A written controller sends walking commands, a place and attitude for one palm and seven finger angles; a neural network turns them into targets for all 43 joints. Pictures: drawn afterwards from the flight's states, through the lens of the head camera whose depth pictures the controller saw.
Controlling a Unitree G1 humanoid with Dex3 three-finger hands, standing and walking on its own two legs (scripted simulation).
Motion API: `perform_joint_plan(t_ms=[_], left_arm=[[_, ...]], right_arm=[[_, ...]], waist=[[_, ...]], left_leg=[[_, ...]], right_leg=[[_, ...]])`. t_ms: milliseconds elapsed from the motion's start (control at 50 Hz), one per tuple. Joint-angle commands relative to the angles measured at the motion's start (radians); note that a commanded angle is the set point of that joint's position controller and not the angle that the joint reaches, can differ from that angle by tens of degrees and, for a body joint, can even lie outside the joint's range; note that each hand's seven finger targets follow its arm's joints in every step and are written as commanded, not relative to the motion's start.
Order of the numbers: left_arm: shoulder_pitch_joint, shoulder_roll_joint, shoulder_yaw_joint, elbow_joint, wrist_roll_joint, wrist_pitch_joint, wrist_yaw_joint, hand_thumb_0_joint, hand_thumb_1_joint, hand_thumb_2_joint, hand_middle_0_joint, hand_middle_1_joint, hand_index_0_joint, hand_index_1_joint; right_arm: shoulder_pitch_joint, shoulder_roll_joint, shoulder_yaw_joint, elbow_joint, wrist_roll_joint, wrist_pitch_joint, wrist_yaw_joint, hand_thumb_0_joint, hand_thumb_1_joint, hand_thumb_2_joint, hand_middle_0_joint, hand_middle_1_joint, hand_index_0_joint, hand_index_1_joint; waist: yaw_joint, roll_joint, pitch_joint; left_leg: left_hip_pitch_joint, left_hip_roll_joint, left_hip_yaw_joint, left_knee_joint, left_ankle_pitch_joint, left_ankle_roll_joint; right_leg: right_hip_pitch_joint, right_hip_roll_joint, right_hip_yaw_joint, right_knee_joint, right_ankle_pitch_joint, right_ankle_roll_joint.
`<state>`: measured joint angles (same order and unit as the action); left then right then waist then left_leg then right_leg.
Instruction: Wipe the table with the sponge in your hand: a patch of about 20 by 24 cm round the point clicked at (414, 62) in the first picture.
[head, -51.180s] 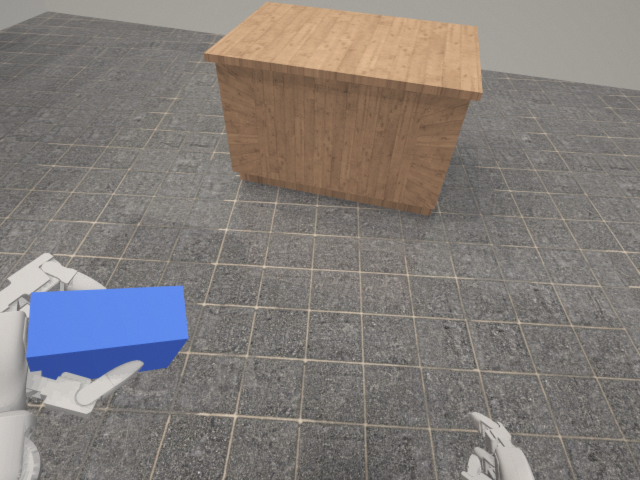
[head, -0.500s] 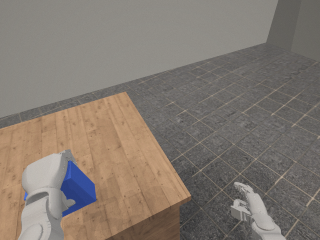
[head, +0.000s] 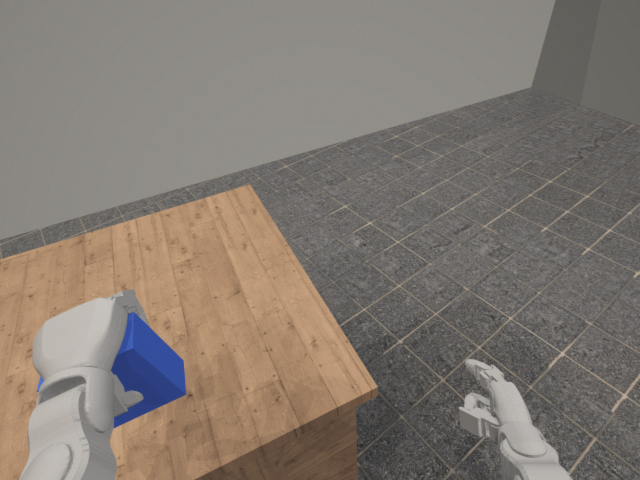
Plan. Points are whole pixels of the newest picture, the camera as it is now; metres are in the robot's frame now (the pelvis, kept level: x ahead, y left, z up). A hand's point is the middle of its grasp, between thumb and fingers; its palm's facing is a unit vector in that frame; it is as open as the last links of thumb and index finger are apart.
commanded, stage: bring the sponge back beside the body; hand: left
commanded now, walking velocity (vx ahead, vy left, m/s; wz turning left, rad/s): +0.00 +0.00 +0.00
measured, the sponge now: (129, 380) +0.19 +0.28 +0.05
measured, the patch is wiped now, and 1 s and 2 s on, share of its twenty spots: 0.90 0.90 0.90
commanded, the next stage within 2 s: step back with the hand held close in 0.64 s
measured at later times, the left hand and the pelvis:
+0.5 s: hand (110, 359) +0.19 +0.28 +0.10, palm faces +0.12 -0.18 -0.98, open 9.7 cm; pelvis +0.00 +0.00 +0.00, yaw +0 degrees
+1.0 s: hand (129, 332) +0.20 +0.24 +0.15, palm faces +0.31 -0.86 -0.40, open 9.7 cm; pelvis +0.00 +0.01 -0.01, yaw +2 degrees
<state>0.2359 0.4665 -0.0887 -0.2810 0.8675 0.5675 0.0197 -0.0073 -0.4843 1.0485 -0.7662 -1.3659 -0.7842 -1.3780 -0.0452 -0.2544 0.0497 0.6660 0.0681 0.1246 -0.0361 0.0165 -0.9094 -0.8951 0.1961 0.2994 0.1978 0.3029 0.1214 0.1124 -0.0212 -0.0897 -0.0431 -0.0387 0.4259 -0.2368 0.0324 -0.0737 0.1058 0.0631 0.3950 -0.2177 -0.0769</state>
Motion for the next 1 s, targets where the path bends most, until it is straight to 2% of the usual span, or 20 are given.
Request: perform_joint_plan(t_ms=[0, 80, 120, 200, 320, 380, 400, 600, 640, 720, 740, 760, 780, 800, 820, 840, 880, 900, 940, 980], left_arm=[[-0.208, 0.219, 0.162, -0.233, 0.036, 0.001, 0.047, 0.0, 0.1, 1.3, -1.2, -1.6, -1.2, -1.6], [-0.197, 0.213, 0.159, -0.224, 0.029, 0.004, 0.045, 0.0, 0.1, 1.3, -1.2, -1.6, -1.2, -1.6], [-0.21, 0.214, 0.154, -0.262, 0.028, -0.002, 0.044, 0.0, 0.1, 1.3, -1.2, -1.6, -1.2, -1.6], [-0.203, 0.232, 0.174, -0.273, 0.023, -0.002, 0.043, 0.0, 0.1, 1.3, -1.2, -1.6, -1.2, -1.6], [-0.172, 0.209, 0.166, -0.253, 0.015, 0.006, 0.041, 0.0, 0.1, 1.3, -1.2, -1.6, -1.2, -1.6], [-0.182, 0.212, 0.165, -0.242, 0.015, 0.014, 0.039, 0.0, 0.1, 1.3, -1.2, -1.6, -1.2, -1.6], [-0.202, 0.214, 0.158, -0.271, 0.017, 0.015, 0.035, 0.0, 0.1, 1.3, -1.2, -1.6, -1.2, -1.6], [-0.204, 0.234, 0.177, -0.28, 0.028, 0.008, 0.04, 0.0, 0.1, 1.3, -1.2, -1.6, -1.2, -1.6], [-0.184, 0.219, 0.17, -0.257, 0.027, 0.01, 0.041, 0.0, 0.1, 1.3, -1.2, -1.6, -1.2, -1.6], [-0.182, 0.208, 0.158, -0.264, 0.022, 0.016, 0.035, 0.0, 0.1, 1.3, -1.2, -1.6, -1.2, -1.6], [-0.186, 0.179, 0.13, -0.168, 0.031, 0.026, 0.034, 0.0, 0.1, 1.3, -1.2, -1.6, -1.2, -1.6], [-0.414, 0.113, 0.393, -0.537, -0.868, -0.273, 0.052, 0.0, 0.1, 1.3, -1.2, -1.6, -1.2, -1.6], [-0.162, 0.206, 0.452, -0.285, -0.868, -0.369, 0.065, 0.0, 0.1, 1.3, -1.2, -1.6, -1.2, -1.6], [-0.07, 0.187, 0.509, -0.362, -0.911, -0.448, 0.078, 0.0, 0.1, 1.3, -1.2, -1.6, -1.2, -1.6], [-0.006, 0.142, 0.481, -0.42, -0.933, -0.5, 0.083, 0.0, 0.1, 1.3, -1.2, -1.6, -1.2, -1.6], [0.04, 0.144, 0.495, -0.466, -0.945, -0.54, 0.093, 0.0, 0.1, 1.3, -1.2, -1.6, -1.2, -1.6], [0.153, 0.137, 0.524, -0.508, -0.96, -0.597, 0.113, 0.0, 0.1, 1.3, -1.2, -1.6, -1.2, -1.6], [0.183, 0.142, 0.537, -0.525, -0.961, -0.612, 0.12, 0.0, 0.1, 1.3, -1.2, -1.6, -1.2, -1.6], [0.226, 0.12, 0.535, -0.508, -0.961, -0.635, 0.125, 0.0, 0.1, 1.3, -1.2, -1.6, -1.2, -1.6], [0.237, 0.118, 0.541, -0.481, -0.959, -0.647, 0.13, 0.0, 0.1, 1.3, -1.2, -1.6, -1.2, -1.6]], right_arm=[[-0.295, -0.098, -0.038, -0.202, -0.006, -0.057, 0.003, 0.0, -0.9, -0.9, 0.2, 0.3, 0.2, 0.3], [-0.292, -0.097, -0.039, -0.199, -0.003, -0.062, 0.0, 0.0, -0.9, -0.9, 0.2, 0.3, 0.2, 0.3], [-0.292, -0.094, -0.04, -0.207, -0.004, -0.066, -0.003, 0.0, -0.9, -0.9, 0.2, 0.3, 0.2, 0.3], [-0.289, -0.096, -0.038, -0.209, -0.008, -0.068, -0.005, 0.0, -0.9, -0.9, 0.2, 0.3, 0.2, 0.3], [-0.286, -0.094, -0.038, -0.207, -0.004, -0.064, -0.003, 0.0, -0.9, -0.9, 0.2, 0.3, 0.2, 0.3], [-0.29, -0.097, -0.035, -0.203, -0.004, -0.063, -0.005, 0.0, -0.9, -0.9, 0.2, 0.3, 0.2, 0.3], [-0.292, -0.098, -0.035, -0.21, -0.006, -0.064, -0.006, 0.0, -0.9, -0.9, 0.2, 0.3, 0.2, 0.3], [-0.291, -0.095, -0.033, -0.211, -0.01, -0.061, -0.005, 0.0, -0.9, -0.9, 0.2, 0.3, 0.2, 0.3], [-0.289, -0.095, -0.033, -0.206, -0.007, -0.059, -0.002, 0.0, -0.9, -0.9, 0.2, 0.3, 0.2, 0.3], [-0.292, -0.095, -0.033, -0.206, -0.004, -0.056, 0.001, 0.0, -0.9, -0.9, 0.2, 0.3, 0.2, 0.3], [-0.279, -0.099, -0.029, -0.191, -0.005, -0.054, -0.004, 0.0, -0.9, -0.9, 0.2, 0.3, 0.2, 0.3], [-0.101, -0.072, -0.046, -0.445, -0.012, -0.058, -0.007, 0.0, -0.9, -0.9, 0.2, 0.3, 0.2, 0.3], [-0.029, -0.082, -0.026, -0.343, -0.042, -0.065, -0.016, 0.0, -0.9, -0.9, 0.2, 0.3, 0.2, 0.3], [0.052, -0.088, -0.049, -0.353, -0.035, -0.062, -0.029, 0.0, -0.9, -0.9, 0.2, 0.3, 0.2, 0.3], [0.066, -0.079, -0.051, -0.347, -0.028, -0.063, -0.033, 0.0, -0.9, -0.9, 0.2, 0.3, 0.2, 0.3], [0.072, -0.089, -0.054, -0.332, -0.034, -0.063, -0.038, 0.0, -0.9, -0.9, 0.2, 0.3, 0.2, 0.3], [0.09, -0.1, -0.064, -0.313, -0.041, -0.062, -0.047, 0.0, -0.9, -0.9, 0.2, 0.3, 0.2, 0.3], [0.102, -0.108, -0.069, -0.304, -0.043, -0.062, -0.05, 0.0, -0.9, -0.9, 0.2, 0.3, 0.2, 0.3], [0.107, -0.105, -0.077, -0.298, -0.039, -0.064, -0.055, 0.0, -0.9, -0.9, 0.2, 0.3, 0.2, 0.3], [0.114, -0.104, -0.087, -0.292, -0.036, -0.068, -0.058, 0.0, -0.9, -0.9, 0.2, 0.3, 0.2, 0.3]], waist=[[0.006, -0.027, -0.126], [0.004, -0.061, -0.122], [0.002, -0.026, -0.133], [0.007, -0.039, -0.126], [0.002, -0.068, -0.123], [0.002, -0.057, -0.123], [-0.001, -0.032, -0.122], [0.006, -0.016, -0.137], [0.005, -0.044, -0.128], [0.001, -0.034, -0.14], [-0.014, -0.071, -0.097], [-0.106, -0.153, 0.09], [-0.084, -0.252, 0.012], [-0.078, -0.243, -0.025], [-0.092, -0.222, -0.102], [-0.096, -0.181, -0.15], [-0.105, -0.051, -0.228], [-0.11, -0.011, -0.226], [-0.115, -0.007, -0.24], [-0.121, -0.049, -0.24]], left_leg=[[-0.01, -0.003, -0.065, -0.046, 0.195, 0.023], [-0.008, -0.002, -0.058, -0.036, 0.188, 0.026], [0.0, -0.003, -0.06, -0.039, 0.187, 0.028], [-0.004, -0.003, -0.065, -0.041, 0.18, 0.026], [-0.012, -0.001, -0.056, -0.031, 0.184, 0.025], [-0.01, -0.002, -0.054, -0.025, 0.19, 0.025], [-0.004, 0.0, -0.06, -0.035, 0.185, 0.024], [-0.001, 0.001, -0.068, -0.042, 0.205, 0.023], [-0.005, 0.003, -0.064, -0.036, 0.214, 0.023], [-0.003, 0.004, -0.063, -0.038, 0.221, 0.023], [-0.018, 0.005, -0.057, -0.04, 0.205, 0.021], [-0.044, 0.003, -0.085, 0.036, 0.049, 0.039], [-0.031, 0.008, -0.095, 0.058, 0.044, 0.045], [-0.003, 0.016, -0.103, 0.079, 0.065, 0.038], [0.009, 0.04, -0.097, 0.106, 0.096, 0.033], [0.009, 0.055, -0.097, 0.122, 0.13, 0.032], [-0.013, 0.09, -0.105, 0.126, 0.235, 0.029], [-0.041, 0.111, -0.131, 0.118, 0.287, 0.025], [-0.071, 0.134, -0.141, 0.124, 0.33, 0.021], [-0.103, 0.142, -0.145, 0.138, 0.343, 0.017]], right_leg=[[0.023, -0.05, 0.142, -0.075, 0.145, -0.019], [0.011, -0.054, 0.132, -0.078, 0.137, -0.012], [0.018, -0.054, 0.136, -0.075, 0.122, -0.014], [0.013, -0.05, 0.144, -0.083, 0.108, -0.014], [0.013, -0.054, 0.139, -0.075, 0.132, -0.009], [0.005, -0.056, 0.134, -0.075, 0.15, -0.009], [0.004, -0.052, 0.139, -0.078, 0.128, -0.012], [0.024, -0.048, 0.139, -0.073, 0.143, -0.02], [0.018, -0.05, 0.124, -0.067, 0.163, -0.017], [0.025, -0.051, 0.125, -0.06, 0.179, -0.015], [-0.009, -0.049, 0.11, -0.067, 0.167, -0.012], [-0.228, -0.085, 0.234, -0.146, 0.249, 0.01], [-0.22, -0.108, 0.201, -0.135, 0.218, 0.0], [-0.228, -0.155, 0.211, -0.139, 0.235, 0.023], [-0.203, -0.207, 0.195, -0.113, 0.252, 0.028], [-0.195, -0.224, 0.179, -0.092, 0.278, 0.028], [-0.152, -0.242, 0.154, -0.016, 0.37, 0.026], [-0.143, -0.235, 0.138, 0.018, 0.361, 0.022], [-0.152, -0.224, 0.123, 0.052, 0.352, 0.027], [-0.154, -0.224, 0.114, 0.068, 0.363, 0.031]])
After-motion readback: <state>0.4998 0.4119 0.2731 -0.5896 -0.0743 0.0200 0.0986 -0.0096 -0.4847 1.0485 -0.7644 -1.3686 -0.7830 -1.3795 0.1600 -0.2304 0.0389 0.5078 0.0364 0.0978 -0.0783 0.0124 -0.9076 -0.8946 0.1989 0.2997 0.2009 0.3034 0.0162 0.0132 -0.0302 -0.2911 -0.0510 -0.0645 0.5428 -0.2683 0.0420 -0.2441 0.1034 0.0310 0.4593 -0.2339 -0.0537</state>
